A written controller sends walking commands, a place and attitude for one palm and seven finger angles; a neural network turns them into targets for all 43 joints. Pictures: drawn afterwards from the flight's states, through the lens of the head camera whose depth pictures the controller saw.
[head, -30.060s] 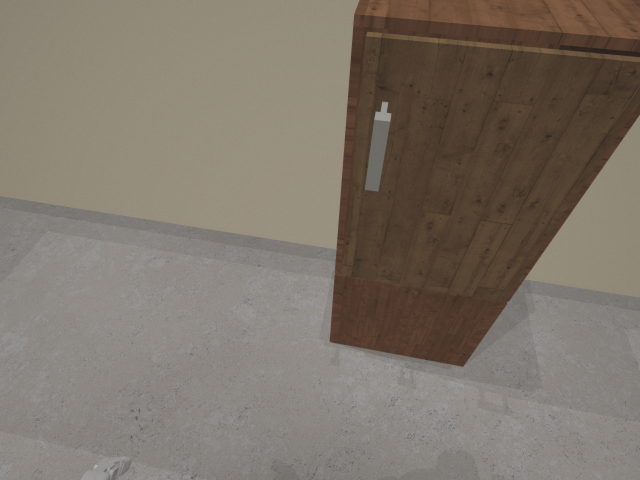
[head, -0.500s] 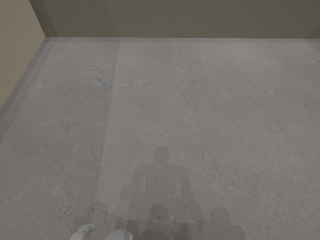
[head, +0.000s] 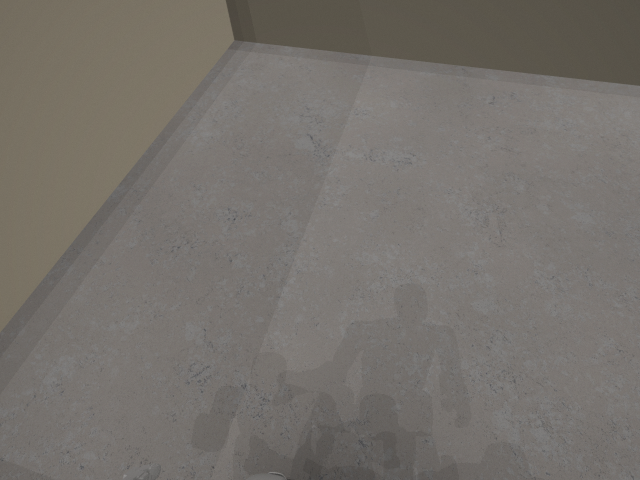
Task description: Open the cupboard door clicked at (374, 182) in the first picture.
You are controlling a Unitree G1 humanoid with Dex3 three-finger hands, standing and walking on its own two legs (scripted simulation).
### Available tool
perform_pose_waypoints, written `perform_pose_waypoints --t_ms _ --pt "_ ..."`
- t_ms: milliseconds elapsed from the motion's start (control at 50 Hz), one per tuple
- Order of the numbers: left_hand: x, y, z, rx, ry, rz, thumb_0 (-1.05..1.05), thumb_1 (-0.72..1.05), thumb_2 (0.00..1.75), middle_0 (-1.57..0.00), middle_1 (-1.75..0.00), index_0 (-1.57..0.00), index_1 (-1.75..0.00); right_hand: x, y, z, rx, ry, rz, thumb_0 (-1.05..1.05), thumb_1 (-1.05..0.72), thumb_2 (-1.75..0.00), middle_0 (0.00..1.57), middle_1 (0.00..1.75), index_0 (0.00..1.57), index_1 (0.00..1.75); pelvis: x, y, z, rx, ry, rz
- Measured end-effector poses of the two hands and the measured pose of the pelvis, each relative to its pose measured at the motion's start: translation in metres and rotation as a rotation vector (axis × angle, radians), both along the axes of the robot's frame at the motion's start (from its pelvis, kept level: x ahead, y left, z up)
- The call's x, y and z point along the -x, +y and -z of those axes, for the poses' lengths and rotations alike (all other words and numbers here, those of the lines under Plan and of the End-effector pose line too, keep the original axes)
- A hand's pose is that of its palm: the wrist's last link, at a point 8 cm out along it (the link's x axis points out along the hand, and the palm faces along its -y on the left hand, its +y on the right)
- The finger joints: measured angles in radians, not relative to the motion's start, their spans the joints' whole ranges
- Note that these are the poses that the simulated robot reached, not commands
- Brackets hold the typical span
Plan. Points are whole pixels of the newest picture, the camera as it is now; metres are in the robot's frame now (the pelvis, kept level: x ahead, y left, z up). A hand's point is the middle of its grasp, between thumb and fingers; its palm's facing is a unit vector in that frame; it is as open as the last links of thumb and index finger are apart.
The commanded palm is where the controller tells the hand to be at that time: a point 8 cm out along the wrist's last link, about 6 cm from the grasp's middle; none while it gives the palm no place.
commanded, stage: turn to face it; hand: left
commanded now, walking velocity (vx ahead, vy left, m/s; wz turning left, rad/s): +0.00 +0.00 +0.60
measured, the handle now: out of the picture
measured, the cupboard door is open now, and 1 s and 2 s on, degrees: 40 40 40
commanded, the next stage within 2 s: none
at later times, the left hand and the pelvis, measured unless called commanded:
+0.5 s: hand out of the picture -0.06 +0.19 -0.18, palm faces +0.41 -0.88 -0.24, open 7.3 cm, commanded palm none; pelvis +0.00 -0.01 -0.01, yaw +21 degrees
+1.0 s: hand out of the picture +0.01 +0.18 -0.13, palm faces +0.56 -0.77 -0.30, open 7.4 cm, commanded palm none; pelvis +0.02 -0.05 +0.00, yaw +37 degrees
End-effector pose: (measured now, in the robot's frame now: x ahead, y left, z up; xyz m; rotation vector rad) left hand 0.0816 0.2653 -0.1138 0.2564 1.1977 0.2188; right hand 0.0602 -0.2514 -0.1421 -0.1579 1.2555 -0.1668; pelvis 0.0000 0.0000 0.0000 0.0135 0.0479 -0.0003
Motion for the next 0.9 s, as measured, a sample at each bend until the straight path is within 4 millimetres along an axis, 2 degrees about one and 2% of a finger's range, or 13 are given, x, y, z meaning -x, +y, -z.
perform_pose_waypoints --t_ms 60,140,220,260,360,480,540,600,740,820,900 --pt "0.014 -0.017 -0.005 -0.016 -0.014 -0.033 0.00 0.91 0.90 -0.20 -0.29 -0.20 -0.30 -0.011 -0.014 0.009 -0.019 0.015 -0.029 0.01 -0.91 -0.90 0.20 0.30 0.20 0.30 0.001 -0.013 0.001 -0.008 -0.011 -0.046" --pt "0.037 -0.038 -0.013 -0.001 0.002 -0.100 0.00 0.91 0.90 -0.20 -0.30 -0.20 -0.30 -0.030 -0.025 0.002 -0.027 0.026 -0.086 0.01 -0.91 -0.90 0.20 0.30 0.20 0.30 0.000 -0.025 -0.009 -0.035 -0.021 -0.109" --pt "0.057 -0.056 -0.012 0.033 0.021 -0.161 0.00 0.91 0.90 -0.20 -0.30 -0.20 -0.30 -0.051 -0.027 -0.006 -0.028 0.022 -0.144 0.01 -0.91 -0.90 0.19 0.30 0.20 0.30 -0.003 -0.033 -0.014 -0.049 -0.018 -0.170" --pt "0.068 -0.058 -0.011 0.036 0.023 -0.206 0.00 0.92 0.90 -0.20 -0.30 -0.20 -0.30 -0.063 -0.024 -0.008 -0.024 0.021 -0.182 0.01 -0.91 -0.90 0.19 0.30 0.20 0.30 -0.004 -0.036 -0.015 -0.050 -0.018 -0.200" --pt "0.105 -0.057 -0.001 0.057 0.048 -0.302 0.00 0.92 0.90 -0.20 -0.30 -0.20 -0.30 -0.100 -0.003 -0.012 -0.011 -0.008 -0.295 0.01 -0.91 -0.90 0.19 0.30 0.20 0.30 -0.002 -0.033 -0.012 -0.041 -0.021 -0.271" --pt "0.157 -0.042 0.026 0.099 0.107 -0.420 0.00 0.91 0.90 -0.20 -0.30 -0.20 -0.30 -0.144 0.044 -0.018 0.009 -0.118 -0.432 0.01 -0.91 -0.90 0.19 0.30 0.20 0.30 0.002 -0.015 0.004 -0.010 -0.025 -0.351" --pt "0.173 -0.031 0.035 0.108 0.142 -0.466 0.00 0.91 0.90 -0.20 -0.30 -0.20 -0.30 -0.150 0.061 -0.023 0.020 -0.155 -0.480 0.01 -0.91 -0.90 0.19 0.30 0.20 0.30 0.006 -0.009 0.007 -0.012 -0.026 -0.388" --pt "0.170 -0.022 0.029 0.103 0.123 -0.491 0.00 0.91 0.90 -0.20 -0.30 -0.20 -0.30 -0.144 0.067 -0.029 0.037 -0.140 -0.504 0.01 -0.91 -0.90 0.20 0.30 0.20 0.30 0.007 -0.005 0.000 0.003 -0.025 -0.416" --pt "0.143 -0.008 0.008 0.065 0.009 -0.507 0.00 0.91 0.90 -0.20 -0.29 -0.20 -0.30 -0.122 0.060 -0.027 0.040 -0.048 -0.527 0.01 -0.91 -0.90 0.20 0.30 0.20 0.30 0.004 -0.008 -0.010 0.016 -0.016 -0.480" --pt "0.124 -0.010 0.001 0.040 -0.034 -0.509 0.00 0.91 0.90 -0.20 -0.29 -0.20 -0.30 -0.114 0.046 -0.019 0.030 0.008 -0.529 0.01 -0.91 -0.90 0.20 0.30 0.21 0.30 -0.003 -0.018 -0.010 0.013 -0.010 -0.519" --pt "0.106 -0.023 -0.004 0.008 -0.076 -0.518 0.00 0.91 0.90 -0.20 -0.29 -0.20 -0.30 -0.116 0.027 -0.003 0.016 0.060 -0.535 0.01 -0.91 -0.90 0.20 0.30 0.21 0.30 -0.012 -0.034 -0.004 0.001 -0.002 -0.567"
